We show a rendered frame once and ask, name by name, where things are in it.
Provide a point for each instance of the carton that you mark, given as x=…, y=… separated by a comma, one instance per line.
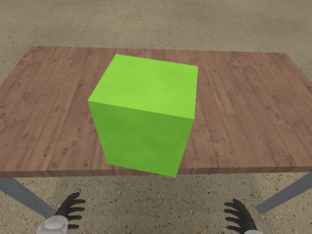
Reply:
x=144, y=110

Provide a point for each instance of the robot left hand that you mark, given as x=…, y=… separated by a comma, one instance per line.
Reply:
x=65, y=209

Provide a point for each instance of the left robot forearm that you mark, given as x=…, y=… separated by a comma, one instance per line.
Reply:
x=56, y=224

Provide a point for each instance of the robot right hand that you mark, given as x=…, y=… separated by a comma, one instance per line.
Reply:
x=244, y=219

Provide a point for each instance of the table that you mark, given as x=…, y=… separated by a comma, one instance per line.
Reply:
x=253, y=115

